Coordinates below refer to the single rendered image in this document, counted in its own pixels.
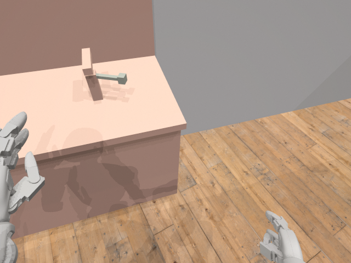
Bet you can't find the counter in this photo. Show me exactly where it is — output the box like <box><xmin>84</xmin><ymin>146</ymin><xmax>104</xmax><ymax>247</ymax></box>
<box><xmin>0</xmin><ymin>0</ymin><xmax>186</xmax><ymax>239</ymax></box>

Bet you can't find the tap lever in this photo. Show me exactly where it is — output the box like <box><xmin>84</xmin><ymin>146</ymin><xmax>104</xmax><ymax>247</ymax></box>
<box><xmin>96</xmin><ymin>73</ymin><xmax>127</xmax><ymax>85</ymax></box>

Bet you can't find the robot right hand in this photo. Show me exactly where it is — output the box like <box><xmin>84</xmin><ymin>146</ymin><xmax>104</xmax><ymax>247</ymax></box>
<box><xmin>260</xmin><ymin>210</ymin><xmax>303</xmax><ymax>263</ymax></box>

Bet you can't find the robot left hand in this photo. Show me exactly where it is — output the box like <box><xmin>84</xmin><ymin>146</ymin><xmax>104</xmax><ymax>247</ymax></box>
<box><xmin>0</xmin><ymin>111</ymin><xmax>45</xmax><ymax>222</ymax></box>

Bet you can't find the left robot forearm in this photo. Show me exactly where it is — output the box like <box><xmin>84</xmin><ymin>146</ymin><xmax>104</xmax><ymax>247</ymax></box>
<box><xmin>0</xmin><ymin>222</ymin><xmax>18</xmax><ymax>263</ymax></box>

